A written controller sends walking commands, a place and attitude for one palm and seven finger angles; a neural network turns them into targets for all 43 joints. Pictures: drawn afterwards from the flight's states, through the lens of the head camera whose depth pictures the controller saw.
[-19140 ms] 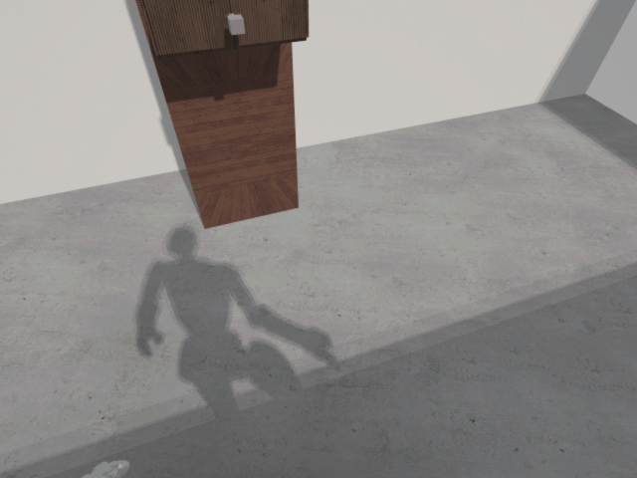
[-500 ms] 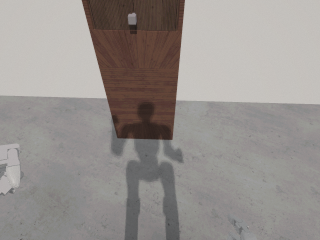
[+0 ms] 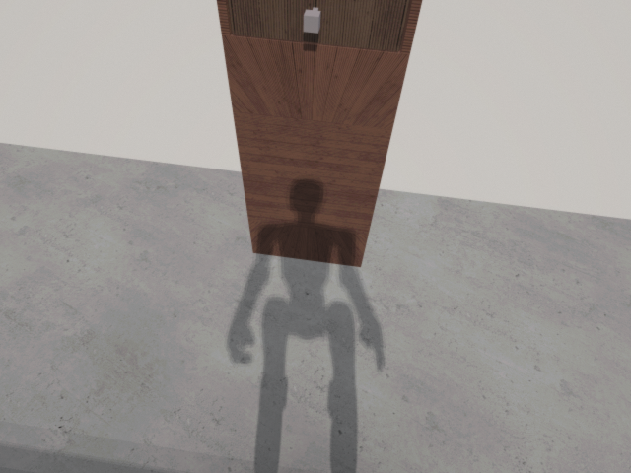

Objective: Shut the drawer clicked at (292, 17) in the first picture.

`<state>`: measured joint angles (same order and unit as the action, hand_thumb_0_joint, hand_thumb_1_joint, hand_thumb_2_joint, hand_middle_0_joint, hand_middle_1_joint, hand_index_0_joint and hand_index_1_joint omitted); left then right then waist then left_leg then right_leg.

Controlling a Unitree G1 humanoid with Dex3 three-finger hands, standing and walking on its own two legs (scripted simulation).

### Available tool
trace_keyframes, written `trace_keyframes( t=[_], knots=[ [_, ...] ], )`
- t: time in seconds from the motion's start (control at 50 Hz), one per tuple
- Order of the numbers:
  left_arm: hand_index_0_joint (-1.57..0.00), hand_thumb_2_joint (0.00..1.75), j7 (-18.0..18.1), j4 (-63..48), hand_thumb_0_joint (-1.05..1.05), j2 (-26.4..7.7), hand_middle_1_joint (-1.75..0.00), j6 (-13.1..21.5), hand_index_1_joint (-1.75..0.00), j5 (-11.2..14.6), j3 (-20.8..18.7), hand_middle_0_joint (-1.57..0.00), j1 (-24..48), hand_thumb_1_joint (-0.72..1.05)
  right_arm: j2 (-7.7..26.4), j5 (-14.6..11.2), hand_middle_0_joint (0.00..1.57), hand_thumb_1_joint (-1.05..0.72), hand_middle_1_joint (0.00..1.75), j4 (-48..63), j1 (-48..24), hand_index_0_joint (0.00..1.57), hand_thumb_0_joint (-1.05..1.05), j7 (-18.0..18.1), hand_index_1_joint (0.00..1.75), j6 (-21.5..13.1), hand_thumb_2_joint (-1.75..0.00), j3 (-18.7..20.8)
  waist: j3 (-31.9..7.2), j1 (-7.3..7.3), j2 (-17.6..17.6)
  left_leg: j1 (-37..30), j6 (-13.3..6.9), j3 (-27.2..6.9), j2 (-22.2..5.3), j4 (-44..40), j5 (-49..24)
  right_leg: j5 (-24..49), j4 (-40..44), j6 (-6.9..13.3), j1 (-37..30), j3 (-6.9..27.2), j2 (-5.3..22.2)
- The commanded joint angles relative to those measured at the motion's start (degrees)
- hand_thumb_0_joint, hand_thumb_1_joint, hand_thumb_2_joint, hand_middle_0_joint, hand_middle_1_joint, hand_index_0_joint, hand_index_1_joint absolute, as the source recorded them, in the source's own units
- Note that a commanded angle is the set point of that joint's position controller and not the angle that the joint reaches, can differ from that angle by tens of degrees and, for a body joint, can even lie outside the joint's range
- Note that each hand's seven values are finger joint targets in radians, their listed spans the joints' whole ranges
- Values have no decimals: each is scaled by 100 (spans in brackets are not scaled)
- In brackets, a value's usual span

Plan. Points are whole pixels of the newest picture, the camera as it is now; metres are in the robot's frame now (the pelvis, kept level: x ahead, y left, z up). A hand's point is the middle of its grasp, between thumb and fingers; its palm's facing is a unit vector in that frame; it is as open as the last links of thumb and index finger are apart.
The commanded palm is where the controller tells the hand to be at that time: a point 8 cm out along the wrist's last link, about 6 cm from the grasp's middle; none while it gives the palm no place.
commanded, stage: let the arm hang, fingers relaxed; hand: left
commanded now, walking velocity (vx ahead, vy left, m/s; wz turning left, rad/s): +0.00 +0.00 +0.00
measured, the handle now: (313, 17) +0.93 +0.08 +0.15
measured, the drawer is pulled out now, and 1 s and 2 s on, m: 0.00 0.00 0.00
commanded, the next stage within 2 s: look to check the result in 0.62 s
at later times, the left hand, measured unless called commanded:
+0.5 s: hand out of the picture +0.02 +0.18 -0.17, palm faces +0.00 -0.98 -0.20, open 7.3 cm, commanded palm none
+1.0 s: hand out of the picture +0.01 +0.19 -0.17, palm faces +0.00 -0.97 -0.22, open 7.4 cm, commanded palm none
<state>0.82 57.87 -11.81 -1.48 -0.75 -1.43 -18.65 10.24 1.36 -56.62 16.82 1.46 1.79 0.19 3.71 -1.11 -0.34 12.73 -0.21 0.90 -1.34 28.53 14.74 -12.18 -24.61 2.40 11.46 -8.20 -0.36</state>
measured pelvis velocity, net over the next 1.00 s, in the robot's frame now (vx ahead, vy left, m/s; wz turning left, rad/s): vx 0.00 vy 0.01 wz -0.04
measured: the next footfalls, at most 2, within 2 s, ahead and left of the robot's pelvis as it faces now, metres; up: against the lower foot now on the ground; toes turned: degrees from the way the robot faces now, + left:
none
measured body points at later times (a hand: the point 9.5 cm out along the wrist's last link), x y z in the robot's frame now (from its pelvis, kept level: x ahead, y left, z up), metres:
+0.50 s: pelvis +0.00 +0.01 +0.00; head +0.01 +0.01 +0.45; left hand +0.02 +0.24 -0.15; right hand -0.03 -0.19 -0.16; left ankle +0.01 +0.11 -0.74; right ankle +0.01 -0.09 -0.74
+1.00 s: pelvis +0.00 +0.01 +0.00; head +0.01 +0.00 +0.45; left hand +0.01 +0.24 -0.15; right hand -0.01 -0.22 -0.16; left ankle +0.01 +0.11 -0.74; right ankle +0.01 -0.09 -0.74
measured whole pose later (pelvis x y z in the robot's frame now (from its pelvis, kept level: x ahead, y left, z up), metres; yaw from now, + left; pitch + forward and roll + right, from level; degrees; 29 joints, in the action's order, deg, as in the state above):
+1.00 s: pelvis +0.00 +0.01 +0.00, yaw -2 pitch -2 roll +0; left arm 1.5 66.5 -9.3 0.4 -0.7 -1.6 -14.3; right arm 10.0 1.0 -65.0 15.4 2.0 0.0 1.0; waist 3.4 0.3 1.3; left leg 7.7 -0.9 3.6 -0.1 22.3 12.3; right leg -11.3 -22.8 1.7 9.4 -5.5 0.6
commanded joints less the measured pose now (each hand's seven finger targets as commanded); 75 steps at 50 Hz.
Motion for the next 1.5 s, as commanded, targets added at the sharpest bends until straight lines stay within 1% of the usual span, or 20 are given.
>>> trace_keyframes(
  t=[0.0,0.04,0.1,0.12,0.22,0.26,0.32,0.38,0.42,0.52,0.6,0.74,0.82,0.94,1.04,1.1,1.18,1.38,1.44,1.48],
  knots=[
    [-40,90,32,-2,0,-515,-52,232,-52,16,-73,-40,148,90,577,-46,20,-90,30,94,186,20,0,54,30,-199,-90,110,-360,138,3,-84,-181,-463,-542,-812,-674,422,600,48,-380,765,721],
    [-32,90,46,187,0,-473,-43,239,-43,14,-55,-32,81,90,566,-51,20,-90,30,-55,194,20,0,58,30,-201,-90,107,-239,128,-88,-172,-181,-413,-530,-862,-729,375,630,48,-261,772,713],
    [-20,90,73,390,0,-366,-30,221,-30,22,-27,-20,40,90,453,-43,20,-90,30,-259,253,20,0,68,30,-201,-90,71,-16,135,-77,-153,-194,-401,-515,-975,-670,281,646,22,-183,785,713],
    [-20,90,79,462,0,-342,-30,218,-30,22,-24,-20,25,90,438,-41,20,-90,30,-342,261,20,0,69,30,-198,-90,66,56,129,-194,-147,-193,-372,-518,-1006,-603,212,670,16,-143,775,722],
    [-20,90,106,617,0,-279,-30,210,-30,20,-25,-20,25,90,348,-30,20,-90,30,-571,350,20,0,67,30,-204,-90,44,218,127,-87,-81,-188,-337,-485,-1109,-493,94,657,-2,-104,818,708],
    [-20,90,117,648,0,-255,-30,208,-30,18,-33,-20,-2,90,296,-27,20,-90,30,-628,331,20,0,69,30,-214,-90,40,184,110,46,-85,-188,-333,-486,-1113,-535,129,625,-4,-132,817,705],
    [-20,90,123,681,0,-238,-30,212,-30,19,-41,-20,5,90,242,-28,20,-90,30,-696,376,20,0,75,30,-227,-90,39,193,104,23,-61,-187,-321,-468,-1136,-550,188,615,0,-177,837,710],
    [-20,90,129,693,0,-209,-30,214,-30,20,-52,-20,14,90,208,-29,20,-90,30,-740,404,20,0,84,30,-241,-90,47,176,103,117,-76,-186,-312,-477,-1140,-625,257,580,0,-192,826,713],
    [-20,90,133,701,0,-185,-30,210,-30,22,-58,-20,18,90,189,-28,20,-90,30,-765,450,20,0,90,30,-234,-90,49,232,105,176,-19,-175,-302,-473,-1160,-479,167,601,3,-182,841,693],
    [-20,90,133,703,0,-203,-30,217,-30,16,-80,-20,15,90,185,-34,20,-90,30,-771,503,20,0,96,30,-239,-90,74,249,112,152,-15,-187,-320,-460,-1156,-445,164,616,15,-180,848,695],
    [-20,90,134,695,0,-217,-30,239,-30,20,-89,-20,8,90,230,-35,20,-90,30,-774,502,20,0,97,30,-236,-90,106,142,131,25,-151,-192,-288,-456,-1087,-457,132,654,32,-143,874,707],
    [-20,90,133,689,0,-332,-30,268,-30,8,-120,-20,63,90,381,-52,20,-90,30,-747,412,20,0,101,30,-243,-90,147,179,144,150,-214,-194,-300,-497,-1080,-588,237,665,53,-96,883,689],
    [-20,90,123,691,0,-366,-30,264,-30,5,-126,-20,144,90,439,-36,20,-90,30,-733,369,20,0,97,30,-238,-90,150,265,163,78,-171,-196,-322,-490,-1146,-392,64,719,56,-62,908,696],
    [-20,90,105,658,0,-534,-30,280,-30,-6,-142,-20,237,90,614,-47,20,-90,30,-681,189,20,0,78,30,-237,-90,175,148,159,58,-270,-195,-324,-503,-1114,-404,-4,781,61,-46,951,716],
    [-20,90,94,614,0,-663,-30,316,-30,-2,-161,-20,378,90,767,-44,20,-90,30,-640,10,20,0,70,30,-256,-90,195,-36,157,45,-420,-186,-330,-530,-1074,-728,347,771,79,-156,959,749],
    [-20,90,83,608,0,-734,-30,314,-30,1,-160,-20,521,90,803,-36,20,-90,30,-657,-75,20,0,63,30,-255,-90,191,66,161,111,-345,-169,-331,-538,-1145,-660,318,823,75,-193,962,766],
    [-20,90,73,597,0,-833,-30,326,-30,-1,-169,-20,595,90,890,-28,20,-90,30,-643,-209,20,0,51,30,-253,-90,192,41,150,36,-402,-161,-326,-539,-1154,-686,342,885,83,-210,1004,787],
    [-20,90,55,534,0,-1070,-30,351,-30,7,-183,-20,892,90,1152,-26,20,-90,30,-611,-476,20,0,31,30,-267,-90,195,-163,148,127,-515,-129,-344,-595,-1223,-867,650,907,91,-388,1026,805],
    [-20,90,56,512,0,-1163,-30,370,-30,1,-203,-20,938,90,1244,-39,20,-90,30,-590,-528,20,0,30,30,-276,-90,208,-283,142,8,-610,-122,-337,-613,-1213,-1046,943,881,89,-465,1019,813],
    [-20,90,54,516,0,-1184,-30,369,-30,11,-193,-20,997,90,1263,-32,20,-90,30,-600,-570,20,0,30,30,-275,-90,199,-292,147,45,-607,-111,-339,-614,-1229,-1052,1010,889,85,-526,1009,831]
  ],
)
